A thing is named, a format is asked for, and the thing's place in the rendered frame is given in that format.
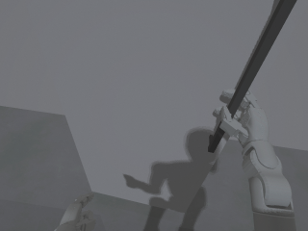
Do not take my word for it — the robot right forearm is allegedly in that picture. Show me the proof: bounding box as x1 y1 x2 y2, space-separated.
242 140 296 231

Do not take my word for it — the robot left hand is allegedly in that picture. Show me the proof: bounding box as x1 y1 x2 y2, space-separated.
60 192 96 231

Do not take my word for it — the fridge door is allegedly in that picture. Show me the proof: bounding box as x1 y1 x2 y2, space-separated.
24 0 308 214

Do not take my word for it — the handle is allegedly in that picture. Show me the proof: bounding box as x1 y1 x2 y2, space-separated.
208 0 297 153

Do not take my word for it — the robot right hand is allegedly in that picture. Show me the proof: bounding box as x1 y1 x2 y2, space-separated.
214 89 270 148

